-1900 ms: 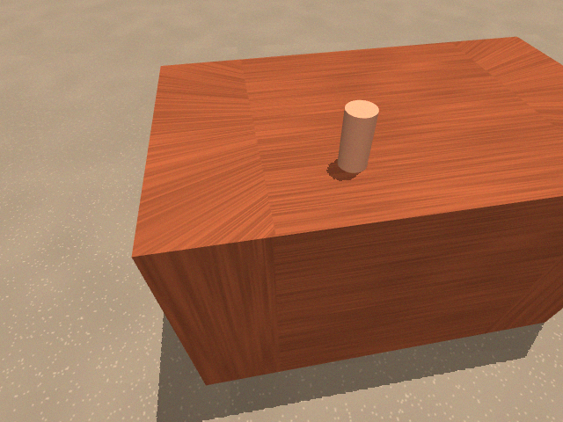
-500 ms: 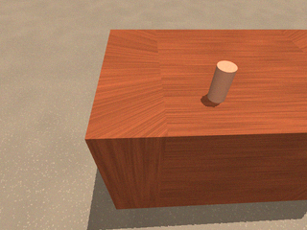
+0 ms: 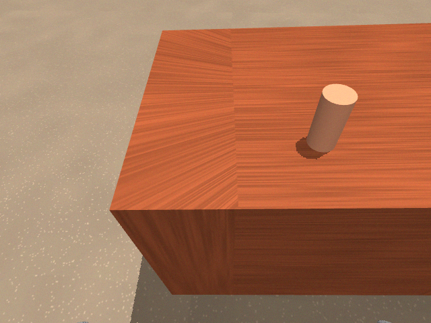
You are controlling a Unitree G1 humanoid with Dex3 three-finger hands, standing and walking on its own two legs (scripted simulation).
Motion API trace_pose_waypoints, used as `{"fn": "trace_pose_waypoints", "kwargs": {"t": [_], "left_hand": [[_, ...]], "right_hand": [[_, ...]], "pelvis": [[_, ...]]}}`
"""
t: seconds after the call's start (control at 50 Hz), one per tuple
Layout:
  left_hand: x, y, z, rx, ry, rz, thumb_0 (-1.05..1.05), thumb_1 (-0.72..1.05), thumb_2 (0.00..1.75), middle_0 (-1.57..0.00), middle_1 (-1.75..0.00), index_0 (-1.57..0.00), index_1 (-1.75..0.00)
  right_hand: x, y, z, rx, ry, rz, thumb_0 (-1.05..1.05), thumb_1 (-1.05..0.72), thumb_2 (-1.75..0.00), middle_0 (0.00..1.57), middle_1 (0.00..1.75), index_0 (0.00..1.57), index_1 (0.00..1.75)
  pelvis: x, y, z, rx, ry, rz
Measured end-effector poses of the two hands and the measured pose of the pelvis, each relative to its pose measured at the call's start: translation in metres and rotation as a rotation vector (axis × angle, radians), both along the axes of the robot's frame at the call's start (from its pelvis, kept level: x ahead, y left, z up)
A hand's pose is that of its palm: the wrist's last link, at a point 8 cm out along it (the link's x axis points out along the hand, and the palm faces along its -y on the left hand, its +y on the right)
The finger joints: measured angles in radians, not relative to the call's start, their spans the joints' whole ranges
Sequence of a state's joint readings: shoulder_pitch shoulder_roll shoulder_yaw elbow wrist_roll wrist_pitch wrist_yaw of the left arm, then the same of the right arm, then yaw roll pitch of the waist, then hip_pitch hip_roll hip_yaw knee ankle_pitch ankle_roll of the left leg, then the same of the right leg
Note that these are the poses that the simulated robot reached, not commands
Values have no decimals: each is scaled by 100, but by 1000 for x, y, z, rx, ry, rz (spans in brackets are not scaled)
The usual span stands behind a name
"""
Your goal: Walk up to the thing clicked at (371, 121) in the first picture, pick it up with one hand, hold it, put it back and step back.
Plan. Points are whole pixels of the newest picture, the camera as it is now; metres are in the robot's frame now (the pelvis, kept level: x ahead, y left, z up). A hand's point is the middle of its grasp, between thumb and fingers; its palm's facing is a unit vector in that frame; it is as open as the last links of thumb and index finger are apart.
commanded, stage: walk up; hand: right
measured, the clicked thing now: (329, 120) +0.52 -0.22 +0.07
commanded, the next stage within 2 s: stand in 1.58 s
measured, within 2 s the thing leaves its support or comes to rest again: neither
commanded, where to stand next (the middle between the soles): +0.03 -0.01 m, yaw +0 degrees
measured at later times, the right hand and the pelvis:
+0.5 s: hand out of the picture +0.08 -0.27 -0.13, palm faces -0.05 +0.92 -0.39, open 7.4 cm; pelvis -0.03 -0.01 +0.01, yaw +3 degrees
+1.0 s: hand out of the picture +0.05 -0.26 -0.13, palm faces -0.06 +0.94 -0.33, open 7.4 cm; pelvis -0.04 -0.01 +0.03, yaw +2 degrees
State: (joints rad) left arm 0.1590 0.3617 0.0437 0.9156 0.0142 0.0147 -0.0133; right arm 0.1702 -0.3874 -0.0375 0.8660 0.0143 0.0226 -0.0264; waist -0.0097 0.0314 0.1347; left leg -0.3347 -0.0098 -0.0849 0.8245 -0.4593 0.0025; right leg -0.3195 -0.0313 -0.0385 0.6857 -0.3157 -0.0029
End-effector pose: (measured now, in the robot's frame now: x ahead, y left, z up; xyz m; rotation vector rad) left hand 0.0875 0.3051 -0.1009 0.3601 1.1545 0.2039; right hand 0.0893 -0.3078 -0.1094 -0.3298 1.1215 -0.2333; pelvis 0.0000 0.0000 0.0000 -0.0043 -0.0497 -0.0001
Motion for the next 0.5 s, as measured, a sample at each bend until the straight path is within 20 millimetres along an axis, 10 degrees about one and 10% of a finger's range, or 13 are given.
{"fn": "trace_pose_waypoints", "kwargs": {"t": [0.5], "left_hand": [[-49, -5, -9, -40, 6, 76, 1, 90, 90, -20, -30, -20, -30]], "right_hand": [[-18, 0, 14, -20, 39, 59, 1, -90, -90, 21, 30, 21, 30]], "pelvis": [[-29, -7, 8, -12, -19, 49]]}}
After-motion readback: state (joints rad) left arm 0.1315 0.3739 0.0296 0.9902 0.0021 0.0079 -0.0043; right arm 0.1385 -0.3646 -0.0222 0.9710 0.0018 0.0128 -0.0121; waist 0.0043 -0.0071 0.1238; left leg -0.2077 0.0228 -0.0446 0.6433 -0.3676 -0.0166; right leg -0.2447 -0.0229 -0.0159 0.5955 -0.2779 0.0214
